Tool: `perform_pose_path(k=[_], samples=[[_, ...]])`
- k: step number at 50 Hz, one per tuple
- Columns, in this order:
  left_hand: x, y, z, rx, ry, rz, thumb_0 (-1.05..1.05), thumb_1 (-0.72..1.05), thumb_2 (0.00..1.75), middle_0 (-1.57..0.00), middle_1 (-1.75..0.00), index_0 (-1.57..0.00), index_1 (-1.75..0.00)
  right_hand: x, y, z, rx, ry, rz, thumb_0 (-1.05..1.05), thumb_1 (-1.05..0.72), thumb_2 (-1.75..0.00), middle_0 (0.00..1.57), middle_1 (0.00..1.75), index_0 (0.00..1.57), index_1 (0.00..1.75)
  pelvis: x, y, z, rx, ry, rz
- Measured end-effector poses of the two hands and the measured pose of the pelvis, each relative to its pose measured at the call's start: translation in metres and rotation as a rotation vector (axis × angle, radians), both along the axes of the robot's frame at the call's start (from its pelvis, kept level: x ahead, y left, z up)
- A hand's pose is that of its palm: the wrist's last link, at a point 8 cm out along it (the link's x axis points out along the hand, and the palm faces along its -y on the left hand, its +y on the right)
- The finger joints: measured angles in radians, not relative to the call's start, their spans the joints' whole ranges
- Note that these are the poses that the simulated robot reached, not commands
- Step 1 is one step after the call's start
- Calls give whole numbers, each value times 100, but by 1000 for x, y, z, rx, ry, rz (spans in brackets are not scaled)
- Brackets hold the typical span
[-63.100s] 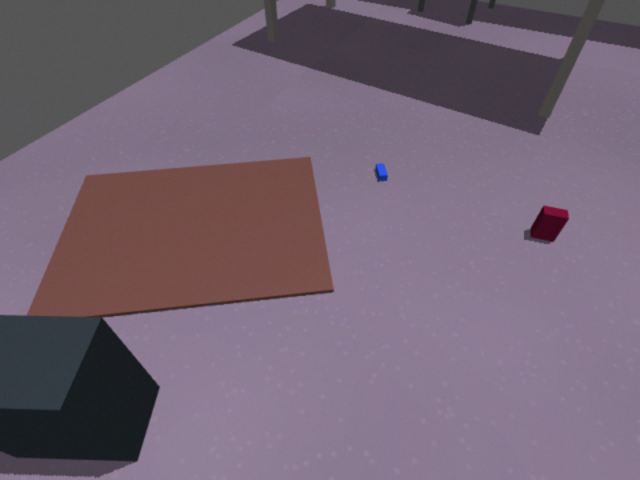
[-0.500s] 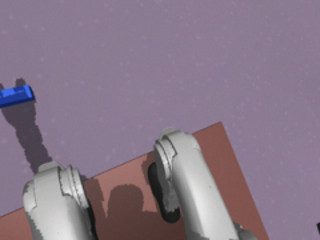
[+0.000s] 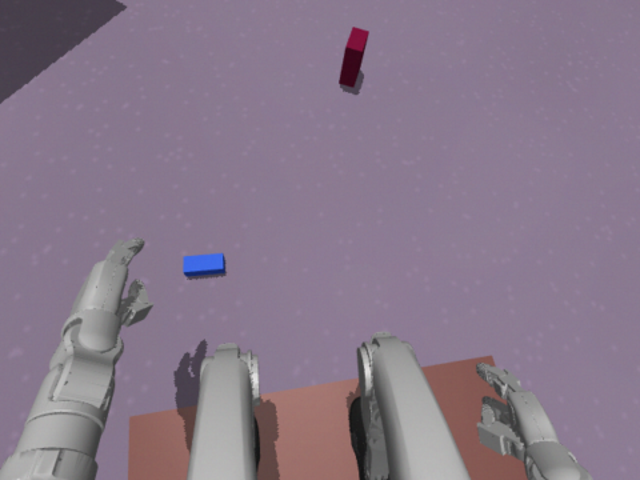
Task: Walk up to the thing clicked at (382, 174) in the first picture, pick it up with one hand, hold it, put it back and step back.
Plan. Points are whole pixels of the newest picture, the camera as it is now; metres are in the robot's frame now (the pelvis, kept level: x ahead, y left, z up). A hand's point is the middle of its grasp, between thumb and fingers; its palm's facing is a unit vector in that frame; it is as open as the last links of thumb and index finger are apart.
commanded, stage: home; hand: left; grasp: from above
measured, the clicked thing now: (204, 264) +0.55 +0.22 -0.51
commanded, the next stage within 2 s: none
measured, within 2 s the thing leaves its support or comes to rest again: neither
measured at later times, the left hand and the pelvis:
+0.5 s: hand (101, 350) +0.27 +0.19 +0.10, palm faces +0.10 -0.97 -0.20, open 7.4 cm; pelvis +0.06 -0.01 +0.17, yaw +3 degrees
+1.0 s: hand (48, 417) +0.22 +0.18 +0.16, palm faces +0.13 -0.97 -0.18, open 7.4 cm; pelvis +0.08 -0.01 +0.21, yaw +4 degrees
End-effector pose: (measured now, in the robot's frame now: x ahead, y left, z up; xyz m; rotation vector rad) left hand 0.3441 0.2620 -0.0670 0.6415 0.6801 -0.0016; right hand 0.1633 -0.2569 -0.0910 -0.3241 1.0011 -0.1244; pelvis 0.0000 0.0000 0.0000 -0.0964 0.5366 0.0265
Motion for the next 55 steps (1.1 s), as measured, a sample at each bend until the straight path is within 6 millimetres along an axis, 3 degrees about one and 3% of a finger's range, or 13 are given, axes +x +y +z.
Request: perform_pose_path(k=[7, 19, 27, 33, 38, 44, 55], samples=[[-39, -14, 52, -176, 45, 168, 1, 90, 89, -21, -30, -21, -30, 22, 14, 59, 31, -116, -7, 1, -90, -90, 20, 30, 20, 30, 9, -4, 55, 18, -66, 8], [-76, -25, 145, -354, 81, 350, 1, 91, 89, -21, -30, -20, -30, 31, 16, 151, 11, -203, -55, 1, -90, -90, 20, 30, 20, 30, 40, -6, 139, 37, -183, 23], [-105, -29, 204, -379, 88, 378, 1, 91, 90, -20, -30, -20, -30, 42, 14, 203, -7, -284, -77, 1, -90, -90, 20, 30, 20, 30, 63, -6, 181, 46, -266, 36], [-126, -30, 241, -382, 69, 385, 1, 91, 90, -20, -30, -20, -30, 59, 16, 229, -4, -368, -76, 1, -90, -90, 20, 30, 20, 30, 75, -5, 201, 52, -316, 43], [-137, -30, 256, -383, 54, 389, 1, 91, 90, -20, -30, -20, -30, 75, 22, 243, 4, -436, -48, 1, -90, -90, 20, 30, 20, 30, 79, -4, 208, 58, -346, 49], [-144, -29, 257, -391, 58, 392, 1, 91, 90, -20, -30, -20, -30, 88, 27, 252, 10, -489, -6, 1, -90, -90, 20, 30, 20, 30, 78, -5, 209, 63, -364, 55], [-144, -31, 252, -396, 64, 380, 1, 91, 90, -20, -30, -20, -30, 81, 24, 250, -5, -466, 9, 2, -90, -90, 20, 30, 21, 30, 75, -6, 209, 63, -371, 55]])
